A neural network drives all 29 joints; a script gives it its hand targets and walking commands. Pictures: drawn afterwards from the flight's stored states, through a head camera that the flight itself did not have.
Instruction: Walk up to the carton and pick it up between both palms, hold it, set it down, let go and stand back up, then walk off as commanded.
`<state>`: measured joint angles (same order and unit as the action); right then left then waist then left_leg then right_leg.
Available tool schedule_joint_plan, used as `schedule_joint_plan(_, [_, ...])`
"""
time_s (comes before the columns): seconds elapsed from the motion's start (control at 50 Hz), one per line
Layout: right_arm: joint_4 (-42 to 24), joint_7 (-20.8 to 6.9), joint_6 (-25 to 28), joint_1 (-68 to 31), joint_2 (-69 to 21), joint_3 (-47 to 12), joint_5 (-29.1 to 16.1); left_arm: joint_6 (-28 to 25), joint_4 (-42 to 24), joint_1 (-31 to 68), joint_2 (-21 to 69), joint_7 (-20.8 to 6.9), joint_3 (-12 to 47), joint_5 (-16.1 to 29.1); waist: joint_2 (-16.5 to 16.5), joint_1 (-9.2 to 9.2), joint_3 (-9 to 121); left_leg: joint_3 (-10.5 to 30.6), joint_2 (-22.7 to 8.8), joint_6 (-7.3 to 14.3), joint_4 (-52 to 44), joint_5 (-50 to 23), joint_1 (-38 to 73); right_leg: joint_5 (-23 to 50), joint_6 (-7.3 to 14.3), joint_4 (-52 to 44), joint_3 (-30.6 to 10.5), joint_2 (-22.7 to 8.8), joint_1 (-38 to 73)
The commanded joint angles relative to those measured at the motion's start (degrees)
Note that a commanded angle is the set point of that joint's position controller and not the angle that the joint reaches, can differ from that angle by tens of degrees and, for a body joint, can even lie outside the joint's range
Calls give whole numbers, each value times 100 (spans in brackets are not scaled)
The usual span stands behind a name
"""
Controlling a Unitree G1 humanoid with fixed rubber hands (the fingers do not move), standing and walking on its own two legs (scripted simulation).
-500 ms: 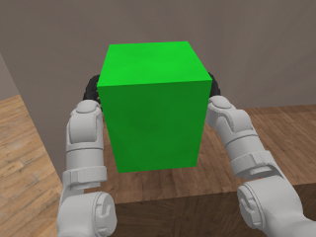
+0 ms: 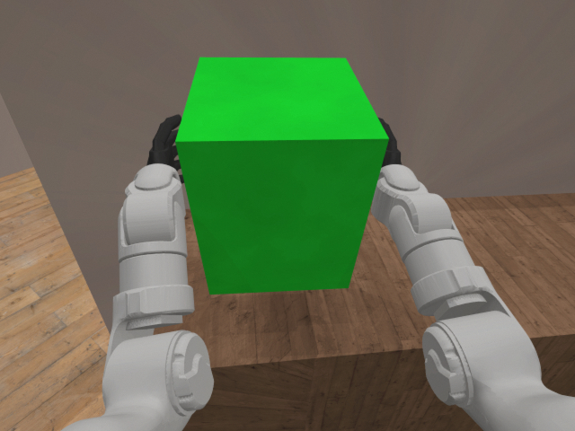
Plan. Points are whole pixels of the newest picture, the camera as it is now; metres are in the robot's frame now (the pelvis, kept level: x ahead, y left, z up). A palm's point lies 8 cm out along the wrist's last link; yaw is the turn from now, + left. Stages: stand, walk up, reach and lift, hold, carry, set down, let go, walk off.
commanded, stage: set down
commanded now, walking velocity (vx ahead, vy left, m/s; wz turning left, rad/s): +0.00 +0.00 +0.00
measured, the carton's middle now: (277, 177) +0.40 +0.01 +0.23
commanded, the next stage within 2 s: none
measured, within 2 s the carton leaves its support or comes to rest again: neither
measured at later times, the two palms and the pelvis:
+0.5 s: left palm (176, 213) +0.39 +0.15 +0.18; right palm (374, 218) +0.38 -0.14 +0.17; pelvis +0.01 +0.00 +0.00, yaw +1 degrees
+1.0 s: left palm (181, 225) +0.40 +0.15 +0.15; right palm (371, 229) +0.38 -0.14 +0.14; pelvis +0.01 +0.00 +0.00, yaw +0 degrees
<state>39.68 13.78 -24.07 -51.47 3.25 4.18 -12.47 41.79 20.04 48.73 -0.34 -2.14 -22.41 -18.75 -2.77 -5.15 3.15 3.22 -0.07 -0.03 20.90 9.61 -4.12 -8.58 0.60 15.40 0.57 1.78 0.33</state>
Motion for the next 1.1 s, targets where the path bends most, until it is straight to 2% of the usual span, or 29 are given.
schedule_joint_plan(0.0, [-1275,-734,1080,-4287,-3109,-860,134,-795,11,3521,3076,-932,1974,450,522,-72,1497,-348,164,-67,-369,-604,921,495,-260,-244,334,76,231])
schedule_joint_plan(0.04, [-999,-782,1225,-3981,-2973,-694,348,-841,250,3218,2908,-1068,1666,189,351,-61,1055,-455,198,13,-472,-415,865,331,-297,-327,363,45,331])
schedule_joint_plan(0.12, [-1263,-861,1640,-4032,-2846,-671,600,-922,193,3090,2801,-1195,1591,63,183,-5,953,-559,219,63,-540,-503,825,332,-349,-313,528,49,552])
schedule_joint_plan(0.2, [-2228,-830,2138,-4298,-3012,-1324,506,-1176,-406,3006,3091,-1078,2338,475,258,18,1981,-532,238,-87,-108,-1771,1265,1634,-364,-78,575,81,957])
schedule_joint_plan(0.26, [-2700,-785,2320,-4277,-3093,-1775,412,-1290,-702,2837,3302,-946,2785,699,238,-2,2354,-408,199,-137,69,-2223,1454,2092,-379,28,547,80,1028])
schedule_joint_plan(0.3, [-2755,-779,2388,-4145,-2996,-1806,383,-1357,-951,2813,3465,-854,3143,843,382,-149,2488,-320,144,-233,155,-2431,1704,1938,-332,21,617,133,811])
schedule_joint_plan(0.38, [-2759,-818,2406,-3874,-2981,-1854,366,-1405,-1202,2799,3572,-744,3473,910,527,-190,2472,-260,74,-291,170,-2444,1888,1700,-283,-59,639,139,494])
schedule_joint_plan(0.4, [-2858,-826,2413,-3960,-3022,-1894,356,-1426,-1207,2824,3623,-721,3554,959,519,-143,2520,-263,78,-298,171,-2462,1856,1749,-287,-48,623,141,474])
schedule_joint_plan(0.46, [-2516,-855,2317,-3690,-3015,-1793,417,-1382,-983,2625,3552,-708,3379,813,562,-92,2225,-317,107,-284,76,-2277,1669,1682,-299,-74,590,121,469])
schedule_joint_plan(0.5, [-2122,-881,2236,-3549,-2961,-1587,532,-1329,-623,2448,3436,-763,3053,622,521,-39,1777,-377,125,-194,-131,-1695,1368,1278,-294,-153,561,89,421])
schedule_joint_plan(0.52, [-2198,-904,2263,-3639,-3049,-1616,523,-1343,-666,2526,3432,-770,3019,620,466,56,1883,-409,132,-165,-159,-1621,1320,1316,-301,-126,557,82,474])
schedule_joint_plan(0.64, [-1770,-978,2307,-3535,-3099,-1426,685,-1465,-288,2469,3326,-811,2671,472,333,165,1766,-504,169,-94,-254,-1421,1131,1355,-322,-106,523,63,605])
schedule_joint_plan(0.7, [-1611,-1021,2383,-3511,-3056,-1301,792,-1561,-122,2416,3312,-824,2537,417,295,176,1767,-520,157,-75,-277,-1397,1165,1296,-314,-120,546,73,547])
schedule_joint_plan(0.78, [-1644,-1052,2539,-3606,-3135,-1254,906,-1766,-132,2591,3423,-789,2713,559,295,70,2042,-503,141,-117,-205,-1621,1262,1492,-313,-69,578,93,538])
schedule_joint_plan(0.86, [-1462,-1066,2606,-3476,-3152,-1125,1051,-1916,86,2569,3459,-793,2659,545,269,45,1868,-525,141,-102,-277,-1407,1182,1316,-301,-119,578,63,471])
schedule_joint_plan(0.9, [-1412,-1090,2663,-3467,-3239,-1122,1086,-2028,42,2685,3526,-758,2733,579,307,48,2054,-522,132,-141,-231,-1557,1245,1436,-293,-95,590,60,492])
schedule_joint_plan(0.92, [-1429,-1081,2689,-3401,-3258,-1140,1082,-2078,22,2678,3582,-744,2822,613,354,-14,2091,-500,120,-173,-195,-1713,1316,1507,-281,-93,601,73,486])
schedule_joint_plan(0.96, [-1416,-1092,2745,-3398,-3192,-1136,1101,-2141,45,2644,3643,-702,2926,641,481,-16,2156,-473,107,-243,-126,-1925,1474,1540,-264,-104,622,79,356])
schedule_joint_plan(0.98, [-1360,-1100,2747,-3354,-3215,-1156,1114,-2175,83,2635,3606,-693,2886,627,430,21,2146,-488,103,-238,-121,-1929,1506,1552,-277,-115,622,82,363])
schedule_joint_plan(1.08, [-1203,-1136,2794,-3298,-3299,-1048,1260,-2308,303,2660,3639,-690,2779,539,415,82,2125,-524,130,-203,-231,-1609,1195,1517,-286,-94,598,36,500])
